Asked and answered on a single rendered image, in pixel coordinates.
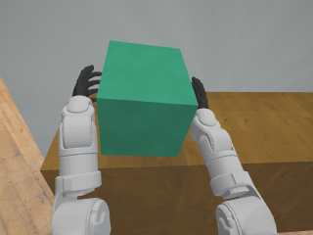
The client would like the right robot forearm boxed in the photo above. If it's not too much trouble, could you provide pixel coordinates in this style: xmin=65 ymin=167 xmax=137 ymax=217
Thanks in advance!
xmin=190 ymin=108 xmax=277 ymax=231

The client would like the robot left upper arm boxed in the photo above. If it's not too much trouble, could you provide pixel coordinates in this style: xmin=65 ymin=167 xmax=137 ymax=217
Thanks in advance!
xmin=50 ymin=198 xmax=112 ymax=235

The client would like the robot left hand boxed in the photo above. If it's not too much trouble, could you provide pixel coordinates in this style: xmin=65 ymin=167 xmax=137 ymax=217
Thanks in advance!
xmin=72 ymin=65 xmax=102 ymax=103

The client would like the carton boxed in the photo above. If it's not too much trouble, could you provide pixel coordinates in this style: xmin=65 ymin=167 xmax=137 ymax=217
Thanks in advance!
xmin=96 ymin=40 xmax=199 ymax=158

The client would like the pedestal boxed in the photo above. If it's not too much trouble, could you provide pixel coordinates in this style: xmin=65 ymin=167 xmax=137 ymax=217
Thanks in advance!
xmin=40 ymin=91 xmax=313 ymax=235

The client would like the robot right hand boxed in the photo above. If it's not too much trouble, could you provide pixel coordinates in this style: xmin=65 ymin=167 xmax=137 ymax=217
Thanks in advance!
xmin=191 ymin=76 xmax=208 ymax=110

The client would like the robot right upper arm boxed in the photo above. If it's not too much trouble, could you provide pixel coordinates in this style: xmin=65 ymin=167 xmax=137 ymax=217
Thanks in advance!
xmin=215 ymin=196 xmax=279 ymax=235

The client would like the left robot forearm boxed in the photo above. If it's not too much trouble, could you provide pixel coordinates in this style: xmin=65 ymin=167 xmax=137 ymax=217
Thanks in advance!
xmin=50 ymin=95 xmax=102 ymax=235

